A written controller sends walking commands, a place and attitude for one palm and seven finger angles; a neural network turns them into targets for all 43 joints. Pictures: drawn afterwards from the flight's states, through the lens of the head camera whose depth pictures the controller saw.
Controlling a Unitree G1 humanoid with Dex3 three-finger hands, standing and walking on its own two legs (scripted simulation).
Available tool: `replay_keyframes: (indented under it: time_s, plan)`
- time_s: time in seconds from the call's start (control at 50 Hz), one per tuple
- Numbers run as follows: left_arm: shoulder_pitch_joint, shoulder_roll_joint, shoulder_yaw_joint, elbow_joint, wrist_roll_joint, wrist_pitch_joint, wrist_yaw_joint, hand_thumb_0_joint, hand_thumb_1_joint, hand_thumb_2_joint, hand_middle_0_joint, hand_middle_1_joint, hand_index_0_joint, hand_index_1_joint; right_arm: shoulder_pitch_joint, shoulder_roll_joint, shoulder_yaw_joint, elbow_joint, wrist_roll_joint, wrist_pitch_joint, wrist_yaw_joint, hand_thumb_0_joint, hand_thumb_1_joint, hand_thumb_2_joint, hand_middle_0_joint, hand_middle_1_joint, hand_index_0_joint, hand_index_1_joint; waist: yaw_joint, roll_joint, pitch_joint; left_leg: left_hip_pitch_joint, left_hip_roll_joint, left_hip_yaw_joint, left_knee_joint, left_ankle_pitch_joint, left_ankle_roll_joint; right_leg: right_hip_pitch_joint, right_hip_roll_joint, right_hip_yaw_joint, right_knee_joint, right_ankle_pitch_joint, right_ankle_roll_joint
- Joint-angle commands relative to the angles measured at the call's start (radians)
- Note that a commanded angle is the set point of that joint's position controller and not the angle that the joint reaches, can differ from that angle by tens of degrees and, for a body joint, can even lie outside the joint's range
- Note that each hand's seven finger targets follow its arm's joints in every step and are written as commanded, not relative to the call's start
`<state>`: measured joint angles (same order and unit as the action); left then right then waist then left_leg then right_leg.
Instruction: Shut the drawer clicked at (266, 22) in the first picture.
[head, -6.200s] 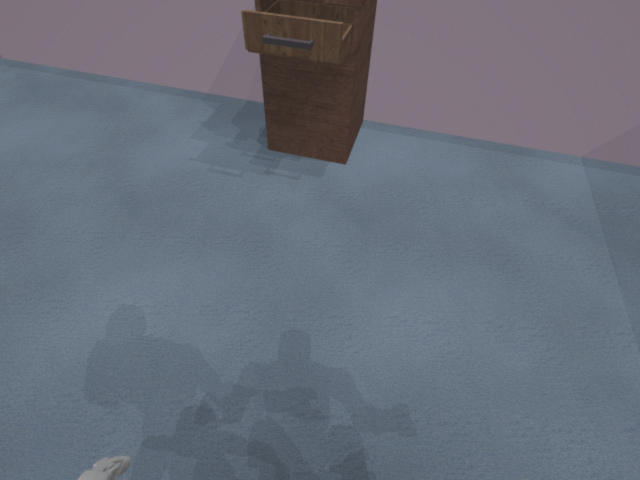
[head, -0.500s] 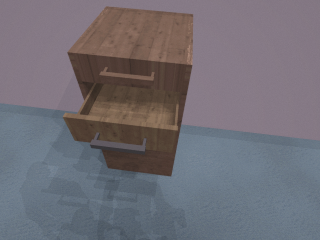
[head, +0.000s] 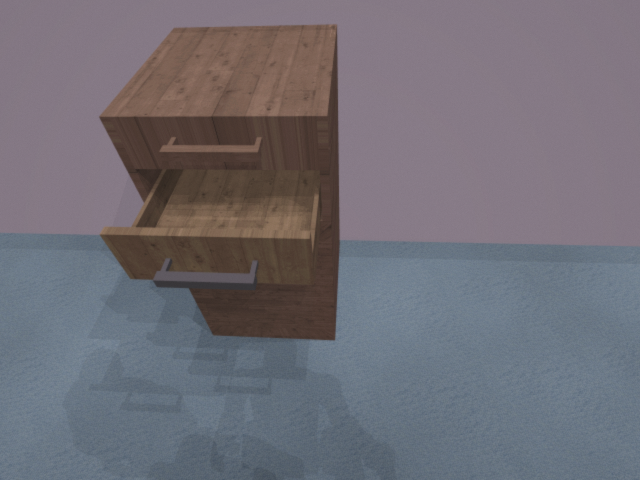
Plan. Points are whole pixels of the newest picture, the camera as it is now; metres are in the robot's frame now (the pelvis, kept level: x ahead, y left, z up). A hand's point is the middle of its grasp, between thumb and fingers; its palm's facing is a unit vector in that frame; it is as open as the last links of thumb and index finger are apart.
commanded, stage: come to a stop and stand still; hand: left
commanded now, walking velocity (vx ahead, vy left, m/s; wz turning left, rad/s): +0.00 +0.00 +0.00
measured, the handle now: (208, 272) +0.48 +0.25 -0.10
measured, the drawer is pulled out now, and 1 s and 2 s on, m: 0.19 0.19 0.19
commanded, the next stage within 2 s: look again from close up in 1.10 s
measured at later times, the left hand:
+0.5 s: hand out of the picture -0.05 +0.16 -0.17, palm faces +0.07 -0.98 -0.17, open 7.4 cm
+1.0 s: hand out of the picture -0.03 +0.17 -0.17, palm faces +0.05 -0.99 -0.16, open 7.4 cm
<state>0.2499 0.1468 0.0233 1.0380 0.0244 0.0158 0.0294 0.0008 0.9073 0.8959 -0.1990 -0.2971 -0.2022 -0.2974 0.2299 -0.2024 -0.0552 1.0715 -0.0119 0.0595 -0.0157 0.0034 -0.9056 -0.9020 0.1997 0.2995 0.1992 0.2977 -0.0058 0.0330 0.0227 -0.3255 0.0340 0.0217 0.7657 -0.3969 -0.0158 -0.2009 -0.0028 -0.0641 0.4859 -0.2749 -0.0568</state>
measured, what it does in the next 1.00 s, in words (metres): steps on the spot: left foot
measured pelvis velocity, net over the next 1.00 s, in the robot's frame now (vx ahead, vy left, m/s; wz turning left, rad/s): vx -0.01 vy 0.02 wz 0.00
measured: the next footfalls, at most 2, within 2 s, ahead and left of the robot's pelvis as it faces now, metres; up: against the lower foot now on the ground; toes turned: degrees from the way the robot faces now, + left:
left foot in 0.08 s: +0.00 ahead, +0.14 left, +0.00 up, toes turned +3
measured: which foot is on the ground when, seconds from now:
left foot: up 0.00-0.06, down 0.08-1.00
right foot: down 0.00-1.00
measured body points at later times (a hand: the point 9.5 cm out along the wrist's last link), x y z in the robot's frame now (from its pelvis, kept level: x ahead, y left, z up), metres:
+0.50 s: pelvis -0.03 +0.00 +0.00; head -0.03 +0.00 +0.45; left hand -0.05 +0.22 -0.16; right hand -0.06 -0.20 -0.16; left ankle -0.04 +0.14 -0.74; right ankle -0.01 -0.08 -0.74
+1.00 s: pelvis -0.01 +0.02 +0.00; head -0.01 +0.02 +0.45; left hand -0.03 +0.23 -0.16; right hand -0.04 -0.18 -0.16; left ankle -0.04 +0.14 -0.74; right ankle -0.01 -0.08 -0.74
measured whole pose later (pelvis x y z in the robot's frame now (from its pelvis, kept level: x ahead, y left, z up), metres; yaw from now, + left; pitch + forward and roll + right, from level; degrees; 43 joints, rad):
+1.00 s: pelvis -0.01 +0.02 +0.00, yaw +0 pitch -1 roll +0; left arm 0.31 0.11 0.00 1.15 0.01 -0.01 0.04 0.00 0.91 0.90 -0.20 -0.30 -0.20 -0.30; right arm 0.33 -0.10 0.01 1.15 -0.01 -0.01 -0.04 0.00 -0.90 -0.90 0.20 0.30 0.20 0.30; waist 0.01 0.00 0.01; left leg -0.12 0.01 0.05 0.38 -0.25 0.00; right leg -0.19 0.00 -0.06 0.40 -0.21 -0.02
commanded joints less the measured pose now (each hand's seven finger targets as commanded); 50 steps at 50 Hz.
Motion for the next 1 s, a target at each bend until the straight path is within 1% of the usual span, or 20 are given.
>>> replay_keyframes:
  time_s: [0.0, 0.02, 0.04, 0.06, 0.08, 0.1, 0.14, 0.18, 0.22, 0.26, 0.28, 0.34, 0.46, 0.52, 0.6, 0.64, 0.82, 0.88, 0.92, 0.98]
  plan:
    - [0.049, 0.158, 0.029, -0.013, -0.012, -0.027, 0.011, 0.0, 0.9, 0.9, -0.2, -0.3, -0.2, -0.3, 0.017, -0.002, 0.014, -0.025, 0.007, -0.042, -0.012, 0.0, -0.9, -0.9, 0.2, 0.3, 0.2, 0.3, 0.02, -0.14, -0.012, 0.073, 0.01, 0.007, -0.258, 0.071, -0.012, 0.061, -0.215, 0.186, -0.139, 0.381, -0.091]
    - [0.04, 0.15, 0.028, -0.002, -0.017, -0.028, 0.012, 0.0, 0.9, 0.9, -0.2, -0.3, -0.2, -0.3, 0.053, 0.004, 0.019, -0.005, 0.006, -0.047, -0.016, 0.0, -0.9, -0.9, 0.2, 0.3, 0.2, 0.3, 0.006, -0.118, -0.03, 0.139, 0.011, -0.006, -0.361, 0.159, -0.008, 0.053, -0.199, 0.186, -0.122, 0.354, -0.065]
    - [0.039, 0.134, 0.022, 0.008, -0.024, -0.028, 0.01, 0.0, 0.9, 0.9, -0.2, -0.3, -0.2, -0.3, 0.074, -0.01, 0.023, 0.013, 0.005, -0.057, -0.02, 0.0, -0.9, -0.9, 0.2, 0.3, 0.2, 0.3, 0.005, -0.071, -0.039, 0.195, 0.039, -0.042, -0.413, 0.275, 0.005, 0.037, -0.165, 0.161, -0.104, 0.32, -0.031]
    - [0.049, 0.112, 0.016, 0.013, -0.029, -0.03, 0.007, 0.0, 0.9, 0.9, -0.2, -0.3, -0.2, -0.3, 0.072, -0.033, 0.025, 0.021, 0.0, -0.066, -0.025, 0.0, -0.9, -0.9, 0.2, 0.3, 0.2, 0.3, 0.019, -0.011, -0.054, 0.222, 0.09, -0.081, -0.403, 0.408, 0.023, 0.031, -0.122, 0.136, -0.098, 0.311, 0.002]
    - [0.045, 0.104, 0.013, 0.014, -0.026, -0.028, 0.007, 0.0, 0.9, 0.9, -0.2, -0.3, -0.2, -0.3, 0.065, -0.049, 0.023, 0.024, 0.001, -0.067, -0.027, 0.0, -0.9, -0.9, 0.2, 0.3, 0.2, 0.3, 0.027, -0.012, -0.055, 0.211, 0.12, -0.087, -0.392, 0.434, 0.031, 0.046, -0.105, 0.118, -0.114, 0.27, 0.021]
    - [0.038, 0.097, 0.012, 0.016, -0.025, -0.028, 0.009, 0.0, 0.9, 0.9, -0.2, -0.3, -0.2, -0.3, 0.068, -0.056, 0.026, 0.031, -0.001, -0.063, -0.03, 0.0, -0.9, -0.9, 0.2, 0.3, 0.2, 0.3, 0.025, -0.033, -0.045, 0.191, 0.115, -0.066, -0.382, 0.372, 0.027, 0.045, -0.105, 0.128, -0.145, 0.242, 0.033]
    - [0.018, 0.121, 0.014, 0.038, -0.027, -0.025, 0.007, 0.0, 0.9, 0.9, -0.2, -0.3, -0.2, -0.3, 0.068, -0.03, 0.036, 0.051, 0.0, -0.063, -0.03, 0.0, -0.9, -0.9, 0.2, 0.3, 0.2, 0.3, 0.02, 0.052, -0.024, 0.16, 0.096, -0.062, -0.411, 0.348, 0.018, 0.083, -0.111, 0.114, -0.134, 0.251, 0.025]
    - [0.029, 0.119, 0.011, 0.047, -0.024, -0.021, 0.005, 0.0, 0.9, 0.9, -0.2, -0.3, -0.2, -0.3, 0.07, -0.03, 0.038, 0.053, 0.001, -0.058, -0.027, 0.0, -0.9, -0.9, 0.2, 0.3, 0.2, 0.3, 0.025, 0.039, 0.012, 0.124, 0.09, -0.061, -0.441, 0.235, 0.016, 0.08, -0.102, 0.12, -0.174, 0.138, 0.026]
    - [0.03, 0.115, 0.009, 0.057, -0.023, -0.017, 0.004, 0.0, 0.9, 0.9, -0.2, -0.3, -0.2, -0.3, 0.086, -0.019, 0.04, 0.057, -0.003, -0.052, -0.026, 0.0, -0.9, -0.9, 0.2, 0.3, 0.2, 0.3, 0.019, -0.003, 0.071, 0.095, 0.071, -0.053, -0.458, 0.136, 0.017, 0.036, -0.102, 0.139, -0.218, 0.003, 0.027]
    - [0.038, 0.113, 0.009, 0.062, -0.021, -0.016, 0.003, 0.0, 0.9, 0.9, -0.2, -0.3, -0.2, -0.3, 0.109, -0.012, 0.041, 0.061, -0.005, -0.048, -0.025, 0.0, -0.9, -0.9, 0.2, 0.3, 0.2, 0.3, 0.015, -0.027, 0.103, 0.094, 0.057, -0.041, -0.456, 0.109, 0.018, -0.003, -0.106, 0.152, -0.248, -0.073, 0.027]
    - [0.041, 0.114, 0.008, 0.061, -0.019, -0.015, 0.003, 0.0, 0.9, 0.9, -0.2, -0.3, -0.2, -0.3, 0.12, -0.011, 0.04, 0.062, -0.004, -0.046, -0.023, 0.0, -0.9, -0.9, 0.2, 0.3, 0.2, 0.3, 0.012, -0.054, 0.115, 0.098, 0.056, -0.039, -0.456, 0.098, 0.019, -0.022, -0.103, 0.15, -0.256, -0.099, 0.029]
    - [0.059, 0.101, 0.007, 0.064, -0.019, -0.016, 0.004, 0.0, 0.9, 0.9, -0.2, -0.3, -0.2, -0.3, 0.148, -0.003, 0.042, 0.063, -0.006, -0.047, -0.023, 0.0, -0.9, -0.9, 0.2, 0.3, 0.2, 0.3, 0.007, -0.062, 0.122, 0.098, 0.047, -0.034, -0.451, 0.096, 0.023, -0.049, -0.104, 0.159, -0.267, -0.134, 0.03]
    - [0.095, 0.08, 0.006, 0.073, -0.019, -0.025, 0.005, 0.0, 0.9, 0.9, -0.2, -0.3, -0.2, -0.3, 0.178, 0.01, 0.044, 0.063, -0.004, -0.057, -0.024, 0.0, -0.9, -0.9, 0.2, 0.3, 0.2, 0.3, 0.005, -0.065, 0.078, 0.107, 0.048, -0.039, -0.453, 0.121, 0.028, -0.035, -0.104, 0.151, -0.247, -0.093, 0.029]
    - [0.113, 0.068, 0.003, 0.08, -0.019, -0.026, 0.006, 0.0, 0.9, 0.9, -0.2, -0.3, -0.2, -0.3, 0.182, 0.015, 0.047, 0.064, -0.003, -0.062, -0.026, 0.0, -0.9, -0.9, 0.2, 0.3, 0.2, 0.3, 0.009, -0.034, 0.081, 0.1, 0.053, -0.046, -0.461, 0.124, 0.03, -0.035, -0.1, 0.14, -0.228, -0.055, 0.027]
    - [0.133, 0.056, 0.0, 0.09, -0.019, -0.029, 0.007, 0.0, 0.9, 0.9, -0.2, -0.3, -0.2, -0.3, 0.19, 0.019, 0.049, 0.066, 0.0, -0.068, -0.028, 0.0, -0.9, -0.9, 0.2, 0.3, 0.2, 0.3, 0.012, -0.021, 0.078, 0.096, 0.063, -0.054, -0.47, 0.14, 0.032, -0.02, -0.098, 0.127, -0.204, 0.005, 0.026]
    - [0.139, 0.051, -0.003, 0.095, -0.019, -0.031, 0.008, 0.0, 0.9, 0.9, -0.2, -0.3, -0.2, -0.3, 0.193, 0.021, 0.05, 0.067, 0.0, -0.07, -0.029, 0.0, -0.9, -0.9, 0.2, 0.3, 0.2, 0.3, 0.013, -0.021, 0.085, 0.096, 0.063, -0.056, -0.471, 0.153, 0.033, -0.02, -0.096, 0.127, -0.196, 0.027, 0.024]
    - [0.153, 0.039, -0.008, 0.101, -0.018, -0.036, 0.011, 0.0, 0.9, 0.9, -0.2, -0.3, -0.2, -0.3, 0.198, 0.021, 0.051, 0.071, 0.004, -0.082, -0.032, 0.0, -0.9, -0.9, 0.2, 0.3, 0.2, 0.3, 0.014, -0.029, 0.057, 0.117, 0.074, -0.061, -0.47, 0.223, 0.036, 0.014, -0.098, 0.103, -0.163, 0.126, 0.027]
    - [0.149, 0.041, -0.009, 0.102, -0.017, -0.036, 0.013, 0.0, 0.9, 0.9, -0.2, -0.3, -0.2, -0.3, 0.197, 0.018, 0.051, 0.072, 0.005, -0.081, -0.032, 0.0, -0.9, -0.9, 0.2, 0.3, 0.2, 0.3, 0.013, -0.038, 0.07, 0.12, 0.075, -0.061, -0.467, 0.238, 0.035, 0.01, -0.095, 0.101, -0.16, 0.138, 0.027]
    - [0.148, 0.038, -0.01, 0.101, -0.017, -0.036, 0.013, 0.0, 0.9, 0.9, -0.2, -0.3, -0.2, -0.3, 0.193, 0.019, 0.052, 0.072, 0.004, -0.083, -0.032, 0.0, -0.9, -0.9, 0.2, 0.3, 0.2, 0.3, 0.013, -0.028, 0.082, 0.118, 0.074, -0.061, -0.472, 0.236, 0.036, 0.002, -0.097, 0.104, -0.158, 0.139, 0.028]
    - [0.147, 0.044, -0.011, 0.099, -0.016, -0.036, 0.013, 0.0, 0.9, 0.9, -0.2, -0.3, -0.2, -0.3, 0.19, 0.015, 0.052, 0.072, 0.006, -0.083, -0.032, 0.0, -0.9, -0.9, 0.2, 0.3, 0.2, 0.3, 0.011, -0.034, 0.078, 0.125, 0.078, -0.061, -0.468, 0.254, 0.036, 0.01, -0.096, 0.103, -0.156, 0.156, 0.028]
